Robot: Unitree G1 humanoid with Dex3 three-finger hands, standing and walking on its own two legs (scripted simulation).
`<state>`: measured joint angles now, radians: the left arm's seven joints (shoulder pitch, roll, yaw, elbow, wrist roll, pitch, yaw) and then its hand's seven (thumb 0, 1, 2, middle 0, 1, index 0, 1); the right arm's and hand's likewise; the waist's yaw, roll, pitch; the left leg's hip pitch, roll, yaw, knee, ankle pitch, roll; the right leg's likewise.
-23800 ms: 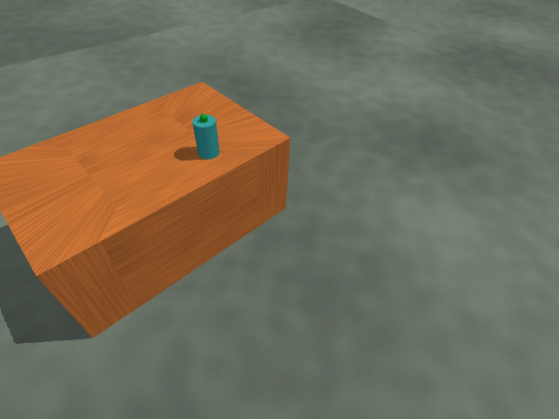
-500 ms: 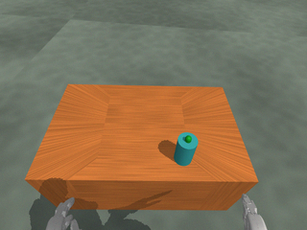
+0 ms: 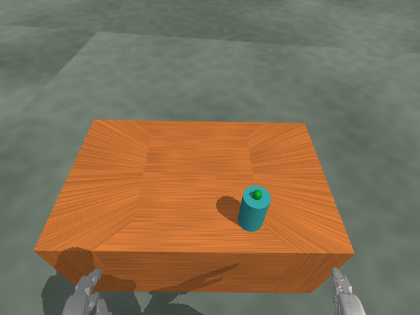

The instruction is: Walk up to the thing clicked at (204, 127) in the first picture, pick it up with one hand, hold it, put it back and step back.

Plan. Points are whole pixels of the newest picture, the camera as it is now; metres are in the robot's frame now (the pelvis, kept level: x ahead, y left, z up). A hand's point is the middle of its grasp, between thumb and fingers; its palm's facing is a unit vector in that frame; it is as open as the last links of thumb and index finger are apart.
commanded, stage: home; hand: right
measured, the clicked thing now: (253, 207) +0.50 -0.14 -0.22
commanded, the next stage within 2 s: stand in 0.58 s
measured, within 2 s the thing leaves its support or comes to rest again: neither
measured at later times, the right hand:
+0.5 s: hand out of the picture +0.16 -0.18 -0.06, palm faces +0.11 +0.95 -0.29, open 17.5 cm
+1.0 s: hand out of the picture +0.11 -0.24 -0.11, palm faces -0.04 +0.93 -0.37, open 12.5 cm
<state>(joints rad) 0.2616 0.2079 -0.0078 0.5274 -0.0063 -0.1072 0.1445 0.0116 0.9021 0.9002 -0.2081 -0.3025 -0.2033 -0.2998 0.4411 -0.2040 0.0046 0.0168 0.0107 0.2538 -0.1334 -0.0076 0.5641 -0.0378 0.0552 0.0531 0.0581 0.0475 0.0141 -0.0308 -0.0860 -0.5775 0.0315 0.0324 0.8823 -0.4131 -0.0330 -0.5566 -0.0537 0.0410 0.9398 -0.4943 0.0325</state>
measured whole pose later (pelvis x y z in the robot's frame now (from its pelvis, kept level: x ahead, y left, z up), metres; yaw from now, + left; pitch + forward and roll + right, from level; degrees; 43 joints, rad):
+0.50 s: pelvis -0.01 +0.00 +0.00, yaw +0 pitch +6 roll +2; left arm 0.27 0.21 -0.01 0.54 -0.01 -0.12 0.16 0.01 0.90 0.90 -0.21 -0.30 -0.20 -0.30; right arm 0.44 -0.20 0.01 0.01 0.01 0.26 -0.14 -0.01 0.55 -0.05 0.06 0.06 0.06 0.05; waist 0.02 -0.03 -0.08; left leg -0.60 0.03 0.03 0.90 -0.41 -0.03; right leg -0.57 -0.06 0.04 0.95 -0.49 0.04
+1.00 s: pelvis +0.00 +0.00 +0.01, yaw +0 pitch +1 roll +0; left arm 0.20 0.33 0.02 0.82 0.06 -0.02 0.01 0.01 0.90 0.90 -0.21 -0.30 -0.21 -0.30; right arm 0.27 -0.33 -0.02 0.68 -0.06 0.02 -0.01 0.00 -0.09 -0.63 0.19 0.27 0.19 0.26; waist 0.00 0.00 0.01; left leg -0.43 0.05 0.02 0.81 -0.39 -0.03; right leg -0.39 -0.03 0.02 0.82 -0.45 0.02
